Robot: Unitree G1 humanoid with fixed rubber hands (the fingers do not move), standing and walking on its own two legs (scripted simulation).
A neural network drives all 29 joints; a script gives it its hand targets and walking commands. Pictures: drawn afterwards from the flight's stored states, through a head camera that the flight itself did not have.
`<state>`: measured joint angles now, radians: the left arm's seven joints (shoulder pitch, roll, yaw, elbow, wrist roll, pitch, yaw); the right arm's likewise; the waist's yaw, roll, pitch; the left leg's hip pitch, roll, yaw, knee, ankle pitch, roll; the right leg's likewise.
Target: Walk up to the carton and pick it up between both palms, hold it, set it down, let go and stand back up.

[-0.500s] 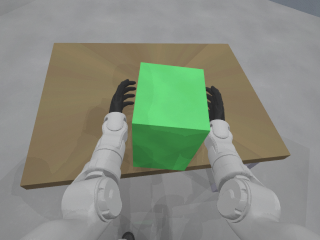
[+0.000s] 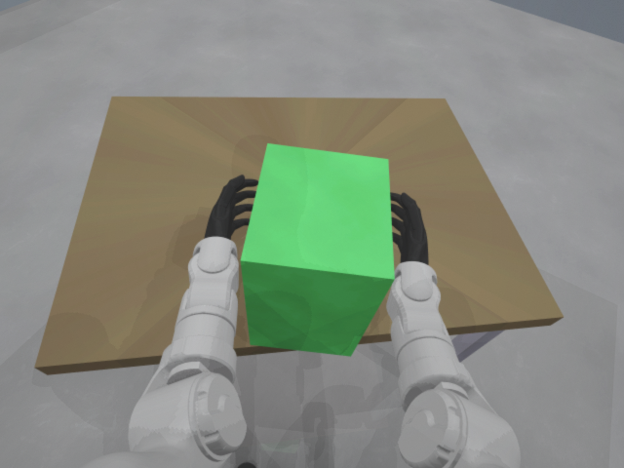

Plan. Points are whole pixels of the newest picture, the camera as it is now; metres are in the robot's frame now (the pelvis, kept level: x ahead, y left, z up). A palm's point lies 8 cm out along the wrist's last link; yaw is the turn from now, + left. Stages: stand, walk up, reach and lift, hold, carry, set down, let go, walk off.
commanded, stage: reach and lift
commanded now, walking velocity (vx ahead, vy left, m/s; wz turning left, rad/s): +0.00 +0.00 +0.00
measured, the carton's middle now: (313, 260) +0.39 +0.02 -0.01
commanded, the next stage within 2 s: none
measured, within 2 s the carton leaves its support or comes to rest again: leaves its support in 1.30 s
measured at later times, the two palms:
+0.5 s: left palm (221, 232) +0.39 +0.15 +0.04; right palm (409, 254) +0.37 -0.11 +0.05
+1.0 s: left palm (221, 233) +0.39 +0.15 +0.04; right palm (409, 251) +0.37 -0.11 +0.05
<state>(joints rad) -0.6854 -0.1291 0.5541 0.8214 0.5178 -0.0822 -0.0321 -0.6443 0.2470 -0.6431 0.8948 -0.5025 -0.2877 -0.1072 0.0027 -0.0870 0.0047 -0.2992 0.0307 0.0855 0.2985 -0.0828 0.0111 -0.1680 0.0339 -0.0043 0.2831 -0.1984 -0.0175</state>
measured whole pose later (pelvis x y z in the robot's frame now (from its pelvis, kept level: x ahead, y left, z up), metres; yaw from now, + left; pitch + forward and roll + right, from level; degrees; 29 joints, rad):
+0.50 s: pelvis +0.00 +0.01 +0.00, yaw +0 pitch +5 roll -1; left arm -0.68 -0.14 0.54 0.80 0.52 -0.07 -0.02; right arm -0.65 0.23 -0.63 0.92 -0.47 -0.31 -0.12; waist 0.00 -0.09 0.00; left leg -0.30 0.03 0.09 0.28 -0.07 0.02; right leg -0.17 0.03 0.00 0.25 -0.18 -0.01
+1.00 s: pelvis +0.00 +0.00 +0.00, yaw +0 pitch +6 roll -1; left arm -0.68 -0.12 0.51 0.82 0.48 -0.07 0.01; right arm -0.65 0.21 -0.57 0.94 -0.42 -0.31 -0.14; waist 0.00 -0.09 -0.01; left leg -0.31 0.03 0.08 0.27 -0.06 0.01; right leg -0.17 0.03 -0.01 0.24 -0.17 -0.02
